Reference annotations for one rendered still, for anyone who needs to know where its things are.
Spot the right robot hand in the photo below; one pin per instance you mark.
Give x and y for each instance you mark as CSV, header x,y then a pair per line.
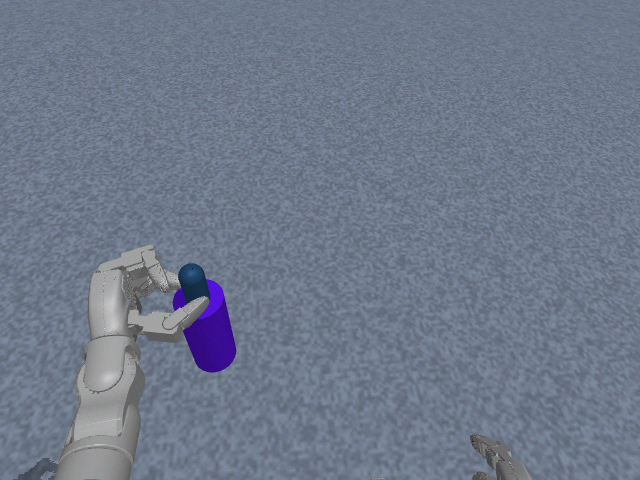
x,y
499,458

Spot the bottle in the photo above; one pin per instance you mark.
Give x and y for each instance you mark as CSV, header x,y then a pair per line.
x,y
210,337

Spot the left robot arm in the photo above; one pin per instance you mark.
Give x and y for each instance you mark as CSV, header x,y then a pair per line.
x,y
102,440

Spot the left robot hand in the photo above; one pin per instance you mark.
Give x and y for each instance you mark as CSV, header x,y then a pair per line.
x,y
113,301

